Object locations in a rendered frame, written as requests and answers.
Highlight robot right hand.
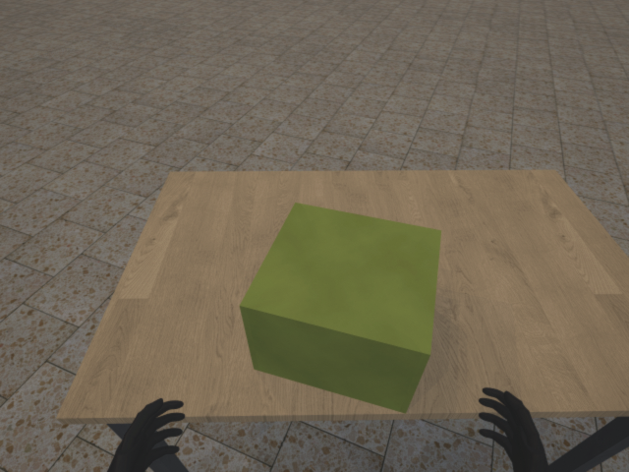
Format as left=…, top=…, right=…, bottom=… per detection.
left=479, top=387, right=550, bottom=472

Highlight table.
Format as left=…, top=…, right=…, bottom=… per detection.
left=56, top=170, right=629, bottom=472

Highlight robot left hand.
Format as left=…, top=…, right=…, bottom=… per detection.
left=107, top=398, right=185, bottom=472

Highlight carton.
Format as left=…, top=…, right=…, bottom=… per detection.
left=240, top=203, right=441, bottom=414

